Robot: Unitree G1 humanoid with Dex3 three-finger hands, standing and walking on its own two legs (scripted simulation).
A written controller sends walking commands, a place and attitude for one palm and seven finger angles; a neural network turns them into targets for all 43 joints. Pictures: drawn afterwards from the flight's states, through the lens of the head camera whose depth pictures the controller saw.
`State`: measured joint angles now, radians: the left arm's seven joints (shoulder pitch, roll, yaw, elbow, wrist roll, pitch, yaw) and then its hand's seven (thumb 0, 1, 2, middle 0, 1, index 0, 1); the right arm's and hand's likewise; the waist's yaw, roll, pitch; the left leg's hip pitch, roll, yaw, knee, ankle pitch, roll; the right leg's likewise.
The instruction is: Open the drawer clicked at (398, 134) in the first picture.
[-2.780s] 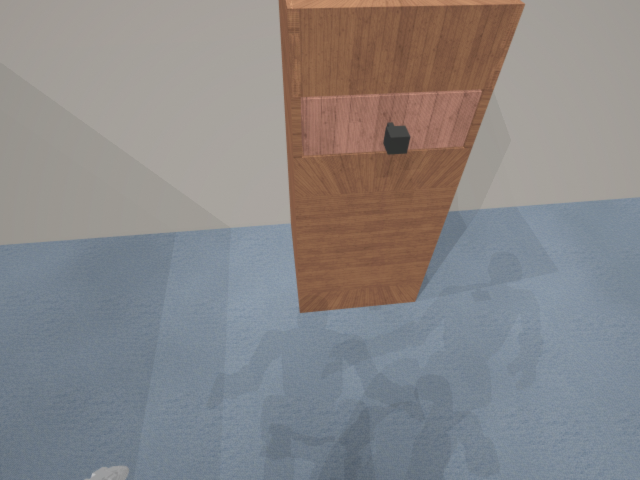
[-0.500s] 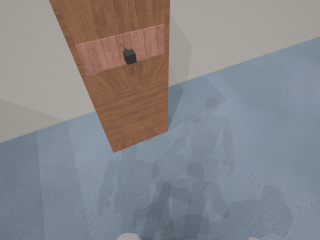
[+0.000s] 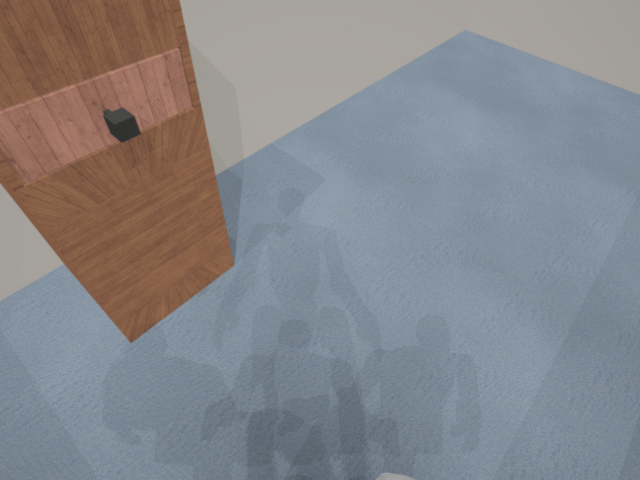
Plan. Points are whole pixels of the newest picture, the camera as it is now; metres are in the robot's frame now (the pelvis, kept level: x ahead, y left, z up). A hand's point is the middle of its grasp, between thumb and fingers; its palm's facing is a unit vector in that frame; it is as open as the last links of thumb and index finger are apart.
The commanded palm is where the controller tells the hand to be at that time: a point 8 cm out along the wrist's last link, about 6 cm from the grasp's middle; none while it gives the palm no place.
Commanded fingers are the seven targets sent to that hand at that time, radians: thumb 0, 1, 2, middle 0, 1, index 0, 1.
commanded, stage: walk to a spot facing it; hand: left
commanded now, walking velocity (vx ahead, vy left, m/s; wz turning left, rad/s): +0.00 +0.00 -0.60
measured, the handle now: (116, 120) +0.73 +0.45 +0.00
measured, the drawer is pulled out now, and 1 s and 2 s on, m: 0.00 0.00 0.00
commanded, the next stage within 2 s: turn to face it in 1.96 s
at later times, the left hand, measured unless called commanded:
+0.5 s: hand out of the picture +0.13 +0.15 -0.17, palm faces -0.22 -0.95 -0.20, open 7.4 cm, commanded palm none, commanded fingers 0.00 0.90 0.90 -0.20 -0.30 -0.20 -0.30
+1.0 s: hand (317, 372) +0.31 +0.01 -0.18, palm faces -0.62 -0.78 -0.11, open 7.4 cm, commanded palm none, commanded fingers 0.00 0.90 0.90 -0.20 -0.30 -0.20 -0.30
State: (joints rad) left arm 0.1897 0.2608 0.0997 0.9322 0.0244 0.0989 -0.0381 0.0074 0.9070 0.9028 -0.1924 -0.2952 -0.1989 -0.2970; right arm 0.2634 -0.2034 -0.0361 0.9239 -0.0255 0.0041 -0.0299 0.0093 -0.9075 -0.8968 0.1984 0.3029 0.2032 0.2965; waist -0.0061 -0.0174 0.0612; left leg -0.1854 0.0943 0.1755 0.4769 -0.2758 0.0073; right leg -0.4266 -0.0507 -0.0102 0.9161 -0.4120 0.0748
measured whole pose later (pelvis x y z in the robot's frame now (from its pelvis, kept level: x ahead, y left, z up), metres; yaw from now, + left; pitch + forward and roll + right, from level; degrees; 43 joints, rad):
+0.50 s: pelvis +0.00 -0.02 +0.00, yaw -17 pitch +0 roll +0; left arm 0.23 0.21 0.07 0.93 0.03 0.03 -0.01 0.01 0.90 0.90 -0.20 -0.30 -0.21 -0.30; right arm 0.20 -0.23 -0.06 0.91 -0.02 0.03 0.00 0.01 -0.91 -0.90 0.19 0.30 0.20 0.30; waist 0.02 -0.02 0.02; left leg -0.38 0.05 0.05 0.78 -0.42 -0.07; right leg -0.24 0.06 0.11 0.50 -0.26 -0.02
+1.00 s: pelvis +0.12 -0.06 -0.01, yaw -37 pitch +0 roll -2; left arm 0.10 0.20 0.09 0.98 0.04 0.06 -0.06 0.01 0.91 0.90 -0.19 -0.29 -0.20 -0.30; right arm 0.50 -0.13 -0.03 1.08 -0.03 -0.06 -0.04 0.01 -0.91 -0.90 0.20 0.30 0.20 0.30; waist -0.06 -0.03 0.10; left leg 0.08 0.11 0.37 0.36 -0.42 -0.03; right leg -0.59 -0.07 -0.13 0.82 -0.20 0.00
